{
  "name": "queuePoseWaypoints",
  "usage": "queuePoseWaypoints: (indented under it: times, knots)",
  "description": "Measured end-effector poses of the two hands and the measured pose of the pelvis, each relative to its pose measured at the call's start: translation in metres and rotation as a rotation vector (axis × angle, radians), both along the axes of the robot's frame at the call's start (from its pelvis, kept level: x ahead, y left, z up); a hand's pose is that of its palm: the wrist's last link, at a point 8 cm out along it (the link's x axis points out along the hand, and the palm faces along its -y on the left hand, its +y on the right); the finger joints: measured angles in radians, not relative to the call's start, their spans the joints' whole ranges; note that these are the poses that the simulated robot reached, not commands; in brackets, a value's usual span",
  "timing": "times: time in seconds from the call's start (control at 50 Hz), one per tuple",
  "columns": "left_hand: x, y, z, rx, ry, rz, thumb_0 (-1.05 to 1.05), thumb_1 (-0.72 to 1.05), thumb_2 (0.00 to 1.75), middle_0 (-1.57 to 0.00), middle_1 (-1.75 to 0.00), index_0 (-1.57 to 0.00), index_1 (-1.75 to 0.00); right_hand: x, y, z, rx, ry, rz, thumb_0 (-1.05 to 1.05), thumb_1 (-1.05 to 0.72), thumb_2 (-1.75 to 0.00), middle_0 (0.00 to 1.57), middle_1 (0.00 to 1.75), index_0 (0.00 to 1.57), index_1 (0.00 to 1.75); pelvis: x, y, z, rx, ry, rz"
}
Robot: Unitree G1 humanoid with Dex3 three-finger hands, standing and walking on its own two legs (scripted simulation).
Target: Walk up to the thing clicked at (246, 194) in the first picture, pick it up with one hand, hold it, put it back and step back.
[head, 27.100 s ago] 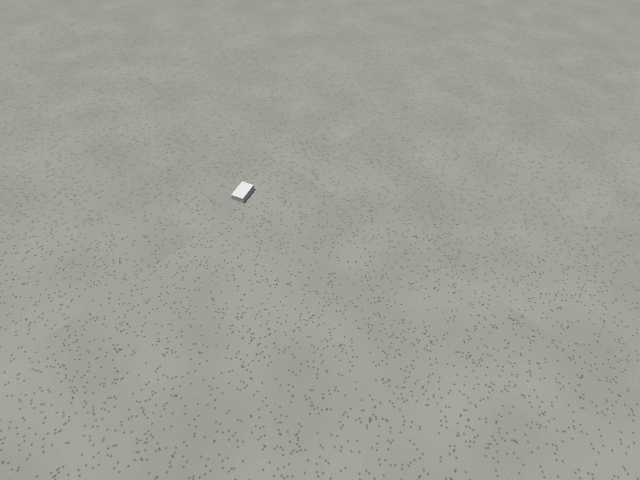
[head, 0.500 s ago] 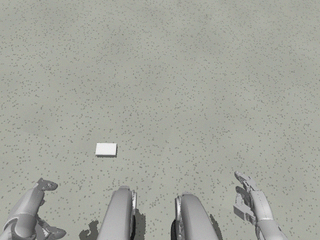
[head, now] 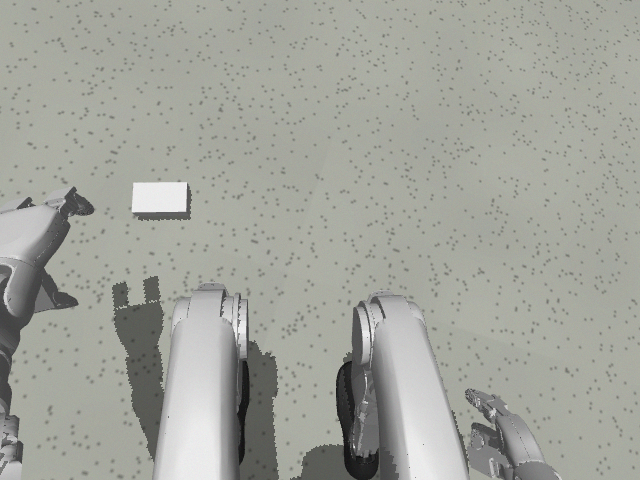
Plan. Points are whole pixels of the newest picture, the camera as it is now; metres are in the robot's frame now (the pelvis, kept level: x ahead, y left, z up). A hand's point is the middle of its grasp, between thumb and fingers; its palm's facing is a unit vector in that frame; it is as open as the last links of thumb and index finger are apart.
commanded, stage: rise first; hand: left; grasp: from above
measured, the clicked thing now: (161, 199) +0.52 +0.30 -0.39
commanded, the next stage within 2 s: none
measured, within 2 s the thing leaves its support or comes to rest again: neither
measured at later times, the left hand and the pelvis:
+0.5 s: hand (89, 231) +0.41 +0.35 -0.22, palm faces -0.46 -0.07 -0.88, open 12.6 cm; pelvis +0.00 +0.01 -0.06, yaw -4 degrees
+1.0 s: hand (107, 218) +0.44 +0.34 -0.26, palm faces -0.45 -0.09 -0.89, open 12.6 cm; pelvis +0.01 +0.01 -0.08, yaw -6 degrees
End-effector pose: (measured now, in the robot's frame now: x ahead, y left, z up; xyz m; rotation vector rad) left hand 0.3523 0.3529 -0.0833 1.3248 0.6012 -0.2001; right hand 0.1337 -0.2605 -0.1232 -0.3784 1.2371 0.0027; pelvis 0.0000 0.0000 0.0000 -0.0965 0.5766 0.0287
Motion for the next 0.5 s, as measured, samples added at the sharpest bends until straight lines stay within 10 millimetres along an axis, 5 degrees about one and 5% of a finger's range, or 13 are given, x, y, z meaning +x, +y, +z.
queuePoseWaypoints:
  times: [0.22, 0.5]
  knots:
    - [0.038, 0.000, -0.039, 0.076, -0.024, -0.111, 0.00, -0.32, 0.87, -0.25, -0.80, -0.25, -0.81, -0.053, -0.008, -0.019, -0.071, 0.141, -0.066, 0.01, -0.88, -0.89, 0.20, 0.30, 0.20, 0.30, -0.003, 0.005, -0.034, -0.028, -0.014, -0.011]
    - [0.063, -0.002, -0.081, 0.111, -0.041, -0.179, 0.00, -0.25, 0.80, -0.33, -0.70, -0.33, -0.71, -0.050, -0.009, -0.039, -0.102, 0.192, -0.024, 0.01, -0.89, -0.89, 0.20, 0.30, 0.20, 0.30, 0.004, 0.005, -0.062, -0.045, -0.017, -0.036]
